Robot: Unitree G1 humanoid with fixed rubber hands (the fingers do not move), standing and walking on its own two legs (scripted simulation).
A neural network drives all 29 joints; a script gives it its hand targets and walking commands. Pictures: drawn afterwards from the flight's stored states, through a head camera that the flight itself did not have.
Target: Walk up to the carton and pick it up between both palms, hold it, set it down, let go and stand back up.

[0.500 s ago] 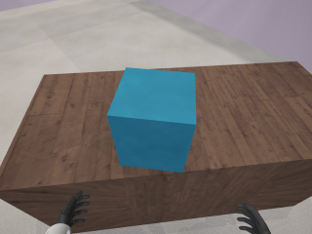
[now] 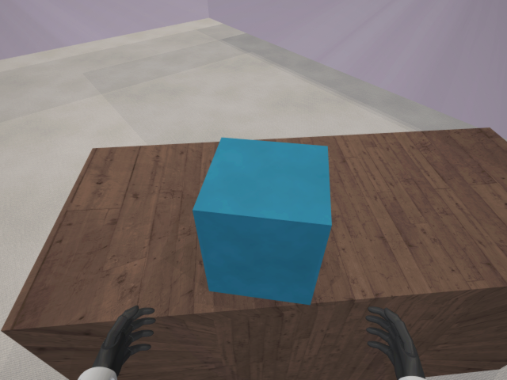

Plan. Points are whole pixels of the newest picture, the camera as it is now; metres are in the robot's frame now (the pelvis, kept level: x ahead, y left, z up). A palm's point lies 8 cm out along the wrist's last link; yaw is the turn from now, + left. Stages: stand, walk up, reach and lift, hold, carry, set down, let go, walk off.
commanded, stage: reach and lift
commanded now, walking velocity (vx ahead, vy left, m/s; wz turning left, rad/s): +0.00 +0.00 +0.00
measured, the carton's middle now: (266, 221) +0.43 -0.01 +0.01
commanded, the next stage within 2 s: none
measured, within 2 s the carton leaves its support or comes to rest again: neither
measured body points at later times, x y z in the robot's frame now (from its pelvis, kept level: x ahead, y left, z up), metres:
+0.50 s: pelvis +0.01 +0.00 +0.00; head +0.01 +0.01 +0.45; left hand +0.22 +0.24 +0.01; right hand +0.23 -0.17 +0.00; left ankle -0.02 +0.11 -0.75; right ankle +0.00 -0.13 -0.75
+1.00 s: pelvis +0.01 -0.01 +0.00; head +0.01 +0.01 +0.45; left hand +0.29 +0.24 +0.05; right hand +0.28 -0.19 +0.05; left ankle -0.02 +0.11 -0.75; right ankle +0.00 -0.13 -0.75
